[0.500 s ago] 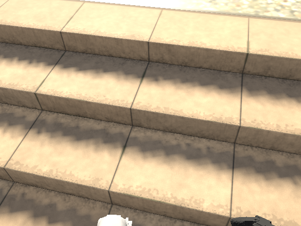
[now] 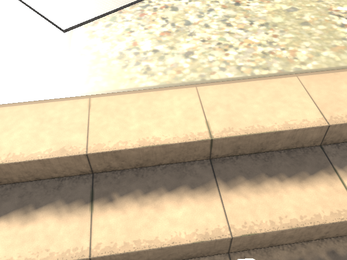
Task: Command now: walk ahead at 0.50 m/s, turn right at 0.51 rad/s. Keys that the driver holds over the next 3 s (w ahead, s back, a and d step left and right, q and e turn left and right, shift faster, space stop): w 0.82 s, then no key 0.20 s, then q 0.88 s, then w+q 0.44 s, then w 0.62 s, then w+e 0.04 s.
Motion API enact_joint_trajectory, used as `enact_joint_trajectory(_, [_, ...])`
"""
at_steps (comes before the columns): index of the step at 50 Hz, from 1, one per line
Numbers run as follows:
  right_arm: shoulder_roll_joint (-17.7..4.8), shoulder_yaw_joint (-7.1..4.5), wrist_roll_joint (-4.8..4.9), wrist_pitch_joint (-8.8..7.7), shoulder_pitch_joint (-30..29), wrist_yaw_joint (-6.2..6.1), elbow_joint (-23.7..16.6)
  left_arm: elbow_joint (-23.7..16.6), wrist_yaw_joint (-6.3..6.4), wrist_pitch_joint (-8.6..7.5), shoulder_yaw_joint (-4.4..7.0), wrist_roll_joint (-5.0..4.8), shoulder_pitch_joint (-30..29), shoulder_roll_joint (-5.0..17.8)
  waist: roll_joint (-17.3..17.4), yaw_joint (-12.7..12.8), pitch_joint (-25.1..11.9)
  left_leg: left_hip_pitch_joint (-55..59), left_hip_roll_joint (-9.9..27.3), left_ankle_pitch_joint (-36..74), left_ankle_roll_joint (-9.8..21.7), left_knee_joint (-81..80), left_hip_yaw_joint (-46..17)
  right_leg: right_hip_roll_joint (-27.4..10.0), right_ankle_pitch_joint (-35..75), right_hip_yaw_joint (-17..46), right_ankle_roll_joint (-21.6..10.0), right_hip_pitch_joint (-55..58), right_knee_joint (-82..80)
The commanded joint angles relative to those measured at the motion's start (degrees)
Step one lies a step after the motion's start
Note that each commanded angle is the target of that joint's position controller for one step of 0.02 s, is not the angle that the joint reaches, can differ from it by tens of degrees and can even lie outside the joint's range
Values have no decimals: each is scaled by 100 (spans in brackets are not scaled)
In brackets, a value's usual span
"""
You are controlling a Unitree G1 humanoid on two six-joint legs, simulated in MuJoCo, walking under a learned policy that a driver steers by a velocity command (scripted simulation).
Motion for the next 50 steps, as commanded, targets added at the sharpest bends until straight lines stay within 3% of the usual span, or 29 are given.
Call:
enact_joint_trajectory(1, [-121, 99, -312, -60, 446, 67, 110, -432, 98, -74, -238, -80, -619, -268, 274, -37, 685, 1087, 1598, 1819, 958, -1341, -1311, 182, -353, 228, -232, -1805, 853])
enact_joint_trajectory(4, [-25, 160, -350, -61, 831, 217, 261, -796, 291, -21, -195, -106, -1429, 12, 257, -213, 571, 1561, 1473, 1859, 856, -1684, -1055, -3, 472, -72, -100, -1712, -1065])
enact_joint_trajectory(7, [-186, 156, 1, -153, 337, 410, -2, -1096, 126, 450, -286, 50, -2072, -367, 523, 81, 546, -246, 1446, 3718, 903, -2478, -303, -174, 66, -1269, 269, 1330, -2717])
enact_joint_trajectory(9, [-849, 54, 176, -377, 623, 428, 45, -1052, 68, 550, -221, 24, -1839, -250, 802, 373, 430, 214, 1658, 7426, 946, -1904, -179, 328, -378, -1561, 549, 2410, -3329])
enact_joint_trajectory(11, [-1463, -162, 295, -385, 575, 408, 2, -876, 99, 475, -82, 20, -1096, 64, 1094, 636, 438, 1759, 1788, 8902, 885, -1056, -322, 813, -829, -1658, 642, 2897, -5327])
enact_joint_trajectory(12, [-1601, -247, 191, -343, 579, 449, 26, -742, 214, 402, 34, -14, -539, 244, 1350, 761, 137, 1721, 1792, 9398, 797, -468, -349, 937, -581, -1577, 538, 3988, -5803])
enact_joint_trajectory(13, [-1281, -262, -28, -376, 783, 482, -47, -413, 339, 334, 174, -14, 673, 596, 818, 884, -910, 35, 1502, 8652, 479, 1147, -458, 503, 1721, -556, -17, 6652, -5164])
enact_joint_trajectory(14, [-886, -122, -135, -409, 999, 658, -222, 2, 436, 345, 217, -48, 2029, 854, -62, 1102, -1998, -1660, 829, 4899, 171, 2706, -930, -398, 1256, 1776, -807, 8750, -6694])
enact_joint_trajectory(15, [-689, -222, 249, -237, 123, 764, -325, 535, 441, 401, 399, 262, 3380, 1132, -548, 1637, -1521, -2706, -201, 648, 13, 5550, -1823, -1089, 469, 3781, -1072, 8370, -8441])
enact_joint_trajectory(16, [-399, -225, 402, -202, -137, 749, -467, 860, 540, 166, 552, 297, 3314, 1318, -339, 1371, -526, -3855, -139, 1134, 227, 7062, -2752, -1093, -637, 3637, -660, 7557, -8565])
enact_joint_trajectory(18, [-272, -206, 199, -222, -716, 523, -695, 982, 506, 0, 298, 142, 1904, 192, -152, 638, -3, -4546, -112, 1138, 629, 8689, -2721, -982, -362, 2659, -644, 5972, -8396])
enact_joint_trajectory(21, [228, 23, 243, 85, -942, 421, -982, 1121, 370, 11, -44, 219, 844, -762, 436, -295, 134, -4880, 410, 1184, 1040, 8658, -2279, -802, -144, 1218, -143, 4724, -8894])
enact_joint_trajectory(24, [61, 88, 387, 141, -1459, 375, -1202, 1222, 480, -141, -54, 417, 1077, -528, -233, -204, 419, -5206, 417, 202, 942, 9133, -1819, -536, -499, 432, -45, 4250, -9370])
enact_joint_trajectory(27, [-220, 171, 404, 63, -2701, 223, -1905, 1489, 502, -230, -109, 636, 1700, -256, 135, 6, 517, -5994, 755, 247, 1007, 8067, -1966, -689, -631, 338, 247, 4930, -9547])
enact_joint_trajectory(29, [-483, 175, 396, 132, -3297, 236, -2147, 1109, 363, -268, -76, 502, 1382, 174, 246, 27, 476, -4332, 1071, 1107, 690, 5377, -1509, -595, -541, -111, 365, 4208, -10207])
enact_joint_trajectory(30, [-417, 193, 368, 201, -3539, 276, -2210, 970, 272, -262, -60, 294, 1381, 336, -85, 127, 522, -2858, 855, 688, 419, 5151, -1128, -516, -677, -280, 298, 3115, -10619])
enact_joint_trajectory(32, [-333, 164, 385, 260, -2894, 414, -2041, 936, 196, -329, 27, 80, 1675, 838, -626, -139, 606, -2128, 303, 441, 85, 5225, -738, -905, 1896, -347, 57, 3802, -10345])
enact_joint_trajectory(34, [-689, 8, 377, 221, -2918, 398, -2119, 969, 221, -451, 173, -23, 2034, 1177, -367, -141, 442, -2311, -133, 161, 180, 3147, -330, -944, 4799, -434, 148, 5996, -9422])
enact_joint_trajectory(35, [-851, -101, 457, 134, -2372, 362, -2001, 1120, 135, -457, 250, 121, 2248, 1220, -682, -180, 42, -1505, -227, 382, 380, 2780, -523, -892, 5967, -607, 325, 6454, -8602])
enact_joint_trajectory(36, [-1188, -176, 391, 75, -1402, 327, -1711, 1180, 163, -465, 160, 267, 2949, 457, 353, -85, -1281, 941, 389, 3129, 1239, 2897, -1966, -369, 4698, -556, 814, 5211, -6714])
enact_joint_trajectory(37, [-1586, -291, 298, 108, 245, 266, -1234, 1114, 35, -432, -17, 389, 3354, -108, 1794, -544, -2414, 2993, 1585, 1397, 2188, 657, -5365, 723, 29, 2, 1032, 3201, -5142])
enact_joint_trajectory(38, [-1796, -452, 146, 86, 1200, 168, -803, 911, -16, -271, 186, 130, 2133, 153, 1760, -1119, -1137, 2458, 1730, -1058, 1709, -515, -6854, 1043, -476, 861, 951, 1644, -2760])
enact_joint_trajectory(39, [-1677, -433, 200, -56, 888, 98, -614, 815, 81, -284, 229, -8, 1527, 84, 1494, -963, -32, 1273, 1505, -2193, 1268, -346, -6251, 916, 134, 1096, 778, 967, -1572])
enact_joint_trajectory(40, [-1340, -399, 279, -106, -135, 87, -662, 865, 202, -291, 172, 60, 1509, -34, 1047, -472, 176, 205, 1501, -1686, 1323, -121, -5463, 690, 525, 991, 672, 1126, -1141])
enact_joint_trajectory(42, [-353, -176, 313, -22, -1122, 91, -618, 593, 370, -273, 97, 153, 1080, -66, 73, 154, -19, -729, 1620, 256, 1224, -24, -4659, 465, 660, 796, 482, 1298, -687])
enact_joint_trajectory(44, [151, -28, 285, 0, -1670, 59, -594, 538, 408, -161, 18, 90, 993, -203, 134, 503, -253, -938, 1571, 1911, 1027, -310, -3950, 361, 206, 808, 447, 1132, -481])
enact_joint_trajectory(46, [23, -73, 128, -75, -1227, 50, -255, 384, 380, -135, -36, 37, 485, -211, 84, 467, -24, -761, 1022, 2168, 663, -451, -2716, 253, 226, 571, 357, 571, -778])
enact_joint_trajectory(49, [-204, -61, 226, -153, -1481, 113, -621, 434, 171, -157, 55, 163, 470, 114, 269, 548, -53, -1112, 846, 3178, 943, -808, -1895, -140, 271, -197, 1032, 1480, -1767])
enact_joint_trajectory(50, [-331, -81, 189, -173, -1044, 93, -475, 412, 172, -188, 44, 89, 408, 74, 533, 391, -114, -955, 818, 3975, 971, -713, -1831, 2, -25, -523, 1145, 1418, -1120])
